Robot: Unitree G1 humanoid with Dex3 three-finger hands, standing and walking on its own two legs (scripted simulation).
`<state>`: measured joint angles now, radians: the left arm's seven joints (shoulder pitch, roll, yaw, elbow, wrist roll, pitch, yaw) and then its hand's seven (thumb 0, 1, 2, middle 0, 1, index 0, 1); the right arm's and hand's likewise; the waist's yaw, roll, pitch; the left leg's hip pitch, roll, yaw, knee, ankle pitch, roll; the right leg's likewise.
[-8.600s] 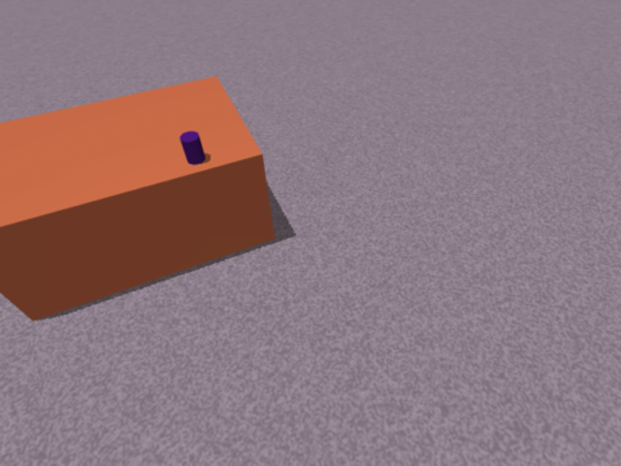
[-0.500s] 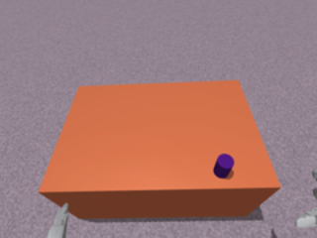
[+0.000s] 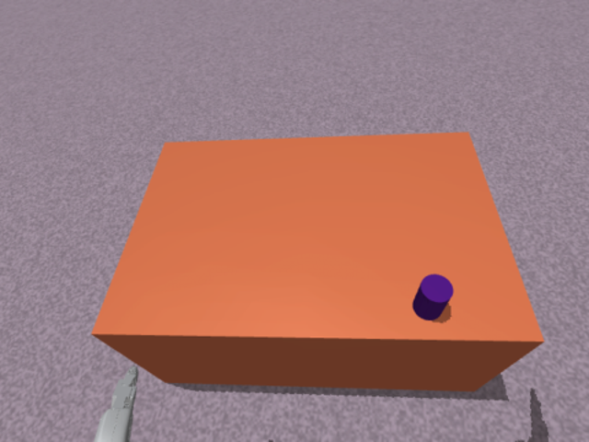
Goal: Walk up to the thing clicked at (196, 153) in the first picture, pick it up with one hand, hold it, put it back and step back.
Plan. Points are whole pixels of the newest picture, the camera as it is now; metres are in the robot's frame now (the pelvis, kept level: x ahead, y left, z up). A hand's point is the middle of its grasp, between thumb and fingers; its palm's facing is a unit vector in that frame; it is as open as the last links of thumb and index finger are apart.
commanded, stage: go down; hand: right
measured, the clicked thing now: (431, 297) +0.43 -0.23 -0.25
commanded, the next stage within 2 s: approach in 1.28 s
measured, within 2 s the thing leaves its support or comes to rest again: neither
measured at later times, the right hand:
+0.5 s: hand out of the picture +0.34 -0.40 +0.03, palm faces +0.23 +0.97 -0.11, open 17.5 cm
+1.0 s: hand out of the picture +0.36 -0.41 +0.05, palm faces +0.23 +0.97 -0.09, open 17.6 cm
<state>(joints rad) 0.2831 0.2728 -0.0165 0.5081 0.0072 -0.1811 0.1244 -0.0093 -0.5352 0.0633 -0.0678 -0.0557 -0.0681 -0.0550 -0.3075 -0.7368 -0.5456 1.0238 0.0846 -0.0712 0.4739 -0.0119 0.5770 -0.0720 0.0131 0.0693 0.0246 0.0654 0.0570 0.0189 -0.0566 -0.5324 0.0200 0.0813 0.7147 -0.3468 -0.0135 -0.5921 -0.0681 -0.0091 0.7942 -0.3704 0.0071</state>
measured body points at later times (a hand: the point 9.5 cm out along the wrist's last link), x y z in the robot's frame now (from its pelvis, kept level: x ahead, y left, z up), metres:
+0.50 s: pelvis +0.01 -0.01 +0.00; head +0.07 -0.04 +0.44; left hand +0.15 +0.26 -0.05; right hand +0.32 -0.45 +0.04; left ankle +0.00 +0.13 -0.71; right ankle +0.01 -0.12 -0.71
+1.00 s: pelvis +0.00 -0.01 -0.01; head +0.08 -0.05 +0.44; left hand +0.15 +0.25 -0.05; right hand +0.34 -0.46 +0.06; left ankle +0.00 +0.13 -0.71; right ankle +0.01 -0.12 -0.71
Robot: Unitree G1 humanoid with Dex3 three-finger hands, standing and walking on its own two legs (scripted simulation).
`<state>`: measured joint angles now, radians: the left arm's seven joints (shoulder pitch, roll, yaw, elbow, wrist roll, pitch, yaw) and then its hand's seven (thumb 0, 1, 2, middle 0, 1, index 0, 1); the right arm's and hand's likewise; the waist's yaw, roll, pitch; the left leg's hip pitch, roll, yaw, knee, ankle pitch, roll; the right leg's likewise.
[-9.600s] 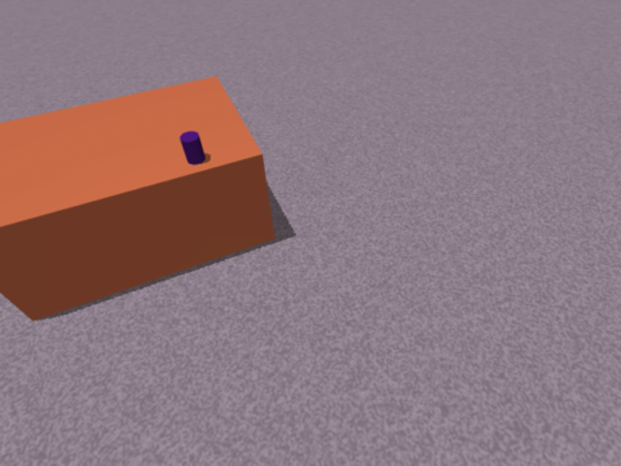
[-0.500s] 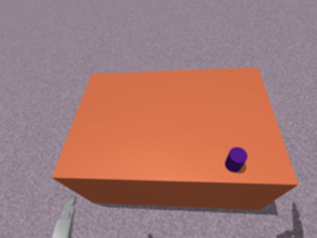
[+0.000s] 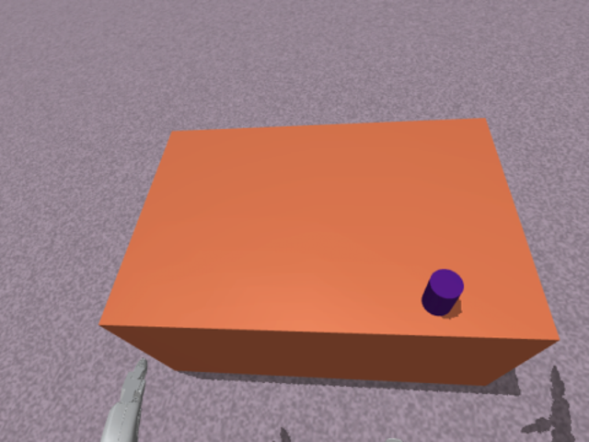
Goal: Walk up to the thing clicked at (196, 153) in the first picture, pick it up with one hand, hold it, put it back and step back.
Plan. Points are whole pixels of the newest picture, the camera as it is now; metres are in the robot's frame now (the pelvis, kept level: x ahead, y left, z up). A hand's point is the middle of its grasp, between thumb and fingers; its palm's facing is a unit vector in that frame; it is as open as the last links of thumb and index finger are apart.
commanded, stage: go down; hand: right
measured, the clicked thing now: (441, 293) +0.43 -0.22 -0.24
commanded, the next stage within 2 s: approach in 0.28 s
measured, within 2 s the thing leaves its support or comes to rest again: neither
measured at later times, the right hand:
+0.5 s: hand out of the picture +0.35 -0.40 +0.06, palm faces +0.24 +0.97 -0.05, open 17.6 cm
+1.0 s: hand (529, 297) +0.38 -0.33 -0.14, palm faces +0.21 +0.98 +0.04, open 17.7 cm
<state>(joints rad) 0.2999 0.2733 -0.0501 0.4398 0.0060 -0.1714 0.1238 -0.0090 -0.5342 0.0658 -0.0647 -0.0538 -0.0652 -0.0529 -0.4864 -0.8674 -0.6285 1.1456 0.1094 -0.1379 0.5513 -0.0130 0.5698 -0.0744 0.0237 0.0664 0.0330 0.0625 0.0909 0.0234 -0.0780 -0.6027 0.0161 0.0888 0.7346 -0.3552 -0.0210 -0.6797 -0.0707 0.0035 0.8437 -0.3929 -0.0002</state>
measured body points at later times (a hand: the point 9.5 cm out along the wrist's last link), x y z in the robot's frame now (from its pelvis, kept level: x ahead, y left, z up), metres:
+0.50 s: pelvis +0.00 +0.00 +0.00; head +0.08 -0.05 +0.44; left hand +0.15 +0.25 -0.05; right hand +0.34 -0.46 +0.07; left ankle +0.00 +0.14 -0.70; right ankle +0.01 -0.11 -0.70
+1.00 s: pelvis -0.04 +0.00 -0.10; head +0.12 -0.09 +0.31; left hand +0.12 +0.26 -0.08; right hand +0.36 -0.38 -0.14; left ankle +0.00 +0.14 -0.70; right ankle +0.01 -0.11 -0.70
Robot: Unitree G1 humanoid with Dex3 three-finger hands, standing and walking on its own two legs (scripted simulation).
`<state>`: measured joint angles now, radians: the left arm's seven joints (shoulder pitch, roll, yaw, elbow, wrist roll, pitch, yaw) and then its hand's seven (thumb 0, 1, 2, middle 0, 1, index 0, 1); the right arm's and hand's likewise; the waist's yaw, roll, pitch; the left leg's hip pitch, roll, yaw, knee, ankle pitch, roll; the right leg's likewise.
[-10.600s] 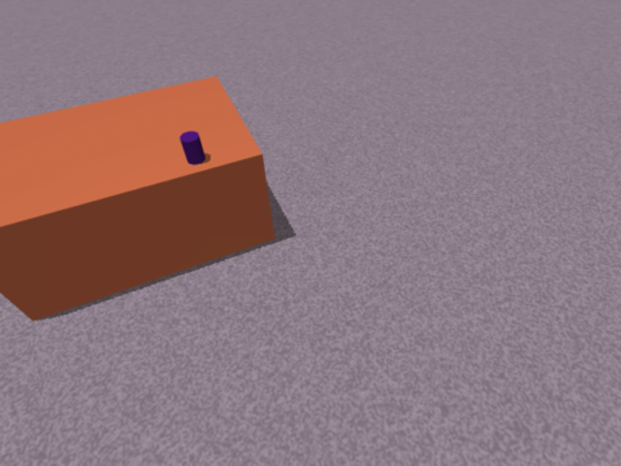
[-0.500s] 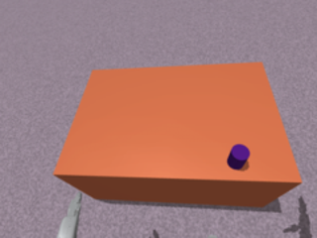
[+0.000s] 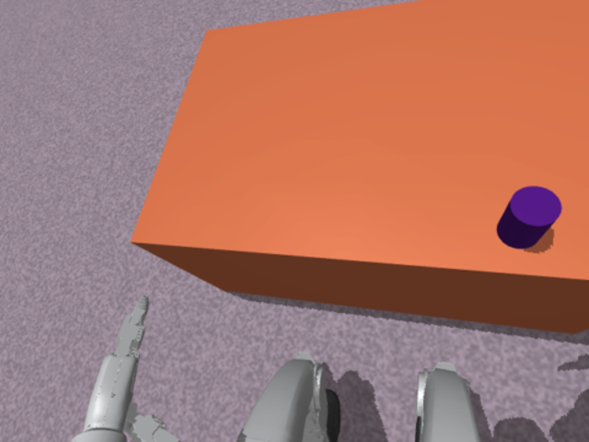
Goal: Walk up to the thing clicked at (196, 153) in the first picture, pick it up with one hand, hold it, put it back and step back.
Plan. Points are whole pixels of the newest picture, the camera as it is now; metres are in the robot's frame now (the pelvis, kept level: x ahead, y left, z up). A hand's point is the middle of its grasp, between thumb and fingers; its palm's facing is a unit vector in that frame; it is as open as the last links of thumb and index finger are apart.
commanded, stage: close in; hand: right
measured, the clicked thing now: (526, 219) +0.46 -0.24 -0.14
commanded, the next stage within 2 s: rest palm in 0.62 s
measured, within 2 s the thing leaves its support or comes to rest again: neither
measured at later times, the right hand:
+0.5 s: hand (557, 235) +0.42 -0.27 -0.12, palm faces +0.24 +0.97 +0.03, open 17.7 cm
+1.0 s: hand (518, 230) +0.43 -0.22 -0.12, palm faces +0.25 +0.97 +0.02, open 17.3 cm
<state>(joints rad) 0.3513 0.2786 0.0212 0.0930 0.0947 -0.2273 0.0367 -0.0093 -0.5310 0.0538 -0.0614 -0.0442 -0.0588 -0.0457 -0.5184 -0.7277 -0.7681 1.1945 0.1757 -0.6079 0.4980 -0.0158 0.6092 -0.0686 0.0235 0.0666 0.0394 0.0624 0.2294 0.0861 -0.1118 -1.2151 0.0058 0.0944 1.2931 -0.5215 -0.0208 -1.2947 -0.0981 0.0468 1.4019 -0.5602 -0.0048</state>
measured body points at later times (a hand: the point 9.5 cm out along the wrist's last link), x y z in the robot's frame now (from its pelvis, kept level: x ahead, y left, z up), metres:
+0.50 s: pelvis -0.02 +0.00 -0.06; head +0.15 -0.09 +0.34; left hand +0.15 +0.26 +0.03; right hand +0.41 -0.32 -0.12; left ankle +0.05 +0.14 -0.60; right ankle +0.04 -0.11 -0.60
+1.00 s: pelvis -0.02 +0.01 -0.06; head +0.15 -0.06 +0.35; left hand +0.16 +0.27 +0.05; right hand +0.41 -0.27 -0.11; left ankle +0.05 +0.14 -0.60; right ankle +0.04 -0.11 -0.60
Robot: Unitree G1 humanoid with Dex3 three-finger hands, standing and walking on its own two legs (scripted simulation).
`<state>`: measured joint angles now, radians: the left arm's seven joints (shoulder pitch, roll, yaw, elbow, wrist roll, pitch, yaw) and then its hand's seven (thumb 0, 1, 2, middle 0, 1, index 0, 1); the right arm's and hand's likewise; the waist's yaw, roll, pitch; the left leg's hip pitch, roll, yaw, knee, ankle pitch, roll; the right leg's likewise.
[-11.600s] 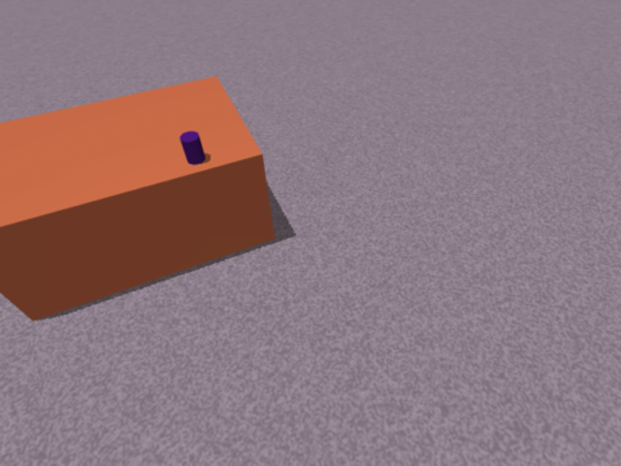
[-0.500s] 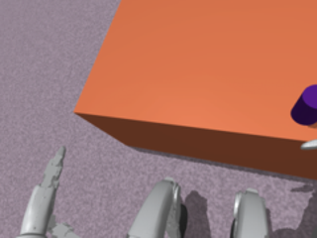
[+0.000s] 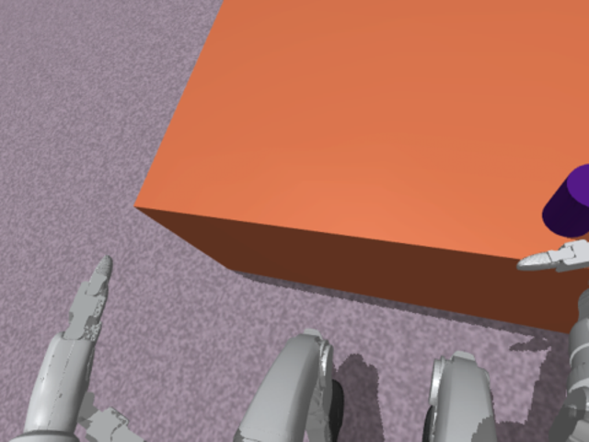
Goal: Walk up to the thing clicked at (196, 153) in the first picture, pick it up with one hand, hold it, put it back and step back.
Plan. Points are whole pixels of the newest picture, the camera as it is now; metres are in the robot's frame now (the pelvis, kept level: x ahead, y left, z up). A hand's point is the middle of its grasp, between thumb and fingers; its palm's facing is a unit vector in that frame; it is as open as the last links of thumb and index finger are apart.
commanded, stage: close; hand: right
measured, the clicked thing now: (581, 202) +0.47 -0.26 -0.08
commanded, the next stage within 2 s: settle in 0.74 s
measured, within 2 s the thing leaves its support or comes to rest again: leaves its support in 1.10 s
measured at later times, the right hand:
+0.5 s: hand (572, 208) +0.45 -0.24 -0.06, palm faces +0.27 +0.96 +0.02, open 12.7 cm
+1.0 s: hand (578, 197) +0.47 -0.25 -0.05, palm faces +0.27 +0.96 +0.01, open 8.9 cm
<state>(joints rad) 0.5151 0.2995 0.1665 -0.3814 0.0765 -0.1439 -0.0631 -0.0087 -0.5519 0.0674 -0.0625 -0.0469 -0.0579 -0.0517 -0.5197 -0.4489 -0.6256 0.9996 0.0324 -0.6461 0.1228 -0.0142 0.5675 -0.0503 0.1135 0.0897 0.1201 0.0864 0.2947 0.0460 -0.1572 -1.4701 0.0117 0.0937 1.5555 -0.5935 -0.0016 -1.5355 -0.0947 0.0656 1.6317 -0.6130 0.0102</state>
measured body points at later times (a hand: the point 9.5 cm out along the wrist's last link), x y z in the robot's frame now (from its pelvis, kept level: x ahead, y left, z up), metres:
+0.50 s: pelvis +0.00 +0.00 -0.01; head +0.17 -0.08 +0.40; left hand +0.18 +0.26 +0.10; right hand +0.43 -0.29 -0.06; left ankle +0.06 +0.13 -0.54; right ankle +0.06 -0.12 -0.54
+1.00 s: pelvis -0.01 +0.00 -0.01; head +0.17 -0.08 +0.40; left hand +0.17 +0.25 +0.10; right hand +0.45 -0.30 -0.05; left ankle +0.06 +0.13 -0.54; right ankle +0.06 -0.12 -0.54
